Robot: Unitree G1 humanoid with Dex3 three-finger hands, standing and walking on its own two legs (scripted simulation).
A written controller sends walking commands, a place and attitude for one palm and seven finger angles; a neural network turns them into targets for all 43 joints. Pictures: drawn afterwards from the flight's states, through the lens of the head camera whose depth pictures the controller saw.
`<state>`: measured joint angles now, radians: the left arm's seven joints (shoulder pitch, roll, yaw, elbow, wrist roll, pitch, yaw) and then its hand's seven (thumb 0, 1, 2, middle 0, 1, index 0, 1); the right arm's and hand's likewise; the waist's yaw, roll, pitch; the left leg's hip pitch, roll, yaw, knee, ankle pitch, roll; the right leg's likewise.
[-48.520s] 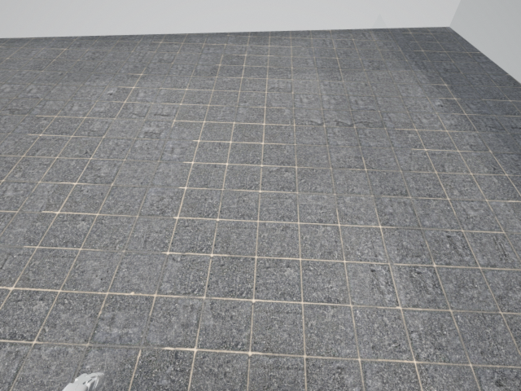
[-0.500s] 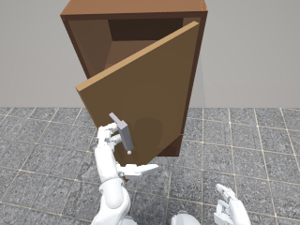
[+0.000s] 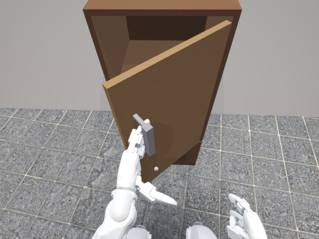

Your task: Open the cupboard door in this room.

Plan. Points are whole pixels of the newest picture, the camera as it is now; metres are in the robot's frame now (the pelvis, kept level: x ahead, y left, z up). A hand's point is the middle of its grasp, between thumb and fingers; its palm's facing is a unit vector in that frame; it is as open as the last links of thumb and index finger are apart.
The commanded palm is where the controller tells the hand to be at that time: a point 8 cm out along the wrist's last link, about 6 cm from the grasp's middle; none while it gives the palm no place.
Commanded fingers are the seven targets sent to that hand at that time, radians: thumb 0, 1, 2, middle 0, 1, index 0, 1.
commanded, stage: slide the hand sideways off the handle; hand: left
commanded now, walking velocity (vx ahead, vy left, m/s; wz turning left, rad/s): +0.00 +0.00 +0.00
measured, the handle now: (144, 135) +0.36 +0.06 +0.06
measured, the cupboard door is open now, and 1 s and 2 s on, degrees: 43 46 46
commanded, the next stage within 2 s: draw the hand back to the body in 1.02 s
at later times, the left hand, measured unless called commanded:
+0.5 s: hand (144, 182) +0.24 +0.05 +0.06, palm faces -0.03 -1.00 +0.02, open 16.3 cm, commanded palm +0.20 +0.11 +0.06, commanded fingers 0.00 -0.50 0.30 -0.15 -0.30 -0.15 -0.30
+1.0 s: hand (119, 204) +0.19 +0.10 +0.05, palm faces +0.00 -1.00 -0.01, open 16.3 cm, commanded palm +0.16 +0.15 +0.06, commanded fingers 0.00 -0.50 0.30 -0.15 -0.30 -0.15 -0.30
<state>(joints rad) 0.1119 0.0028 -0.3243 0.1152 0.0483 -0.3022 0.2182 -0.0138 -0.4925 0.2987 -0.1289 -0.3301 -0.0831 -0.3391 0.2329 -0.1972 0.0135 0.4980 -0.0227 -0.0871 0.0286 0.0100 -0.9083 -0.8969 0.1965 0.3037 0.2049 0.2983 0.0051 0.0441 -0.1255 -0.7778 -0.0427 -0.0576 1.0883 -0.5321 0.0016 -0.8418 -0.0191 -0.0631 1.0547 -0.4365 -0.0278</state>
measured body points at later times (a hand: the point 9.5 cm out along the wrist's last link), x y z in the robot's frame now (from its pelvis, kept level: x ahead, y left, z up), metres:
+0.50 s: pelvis +0.02 +0.00 -0.01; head +0.08 +0.00 +0.44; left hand +0.23 +0.10 +0.06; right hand +0.21 -0.21 -0.08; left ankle +0.00 +0.12 -0.66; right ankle +0.05 -0.11 -0.66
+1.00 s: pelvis +0.02 +0.00 -0.02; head +0.08 -0.01 +0.43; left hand +0.19 +0.15 +0.06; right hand +0.21 -0.22 -0.09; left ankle +0.00 +0.12 -0.66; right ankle +0.05 -0.11 -0.66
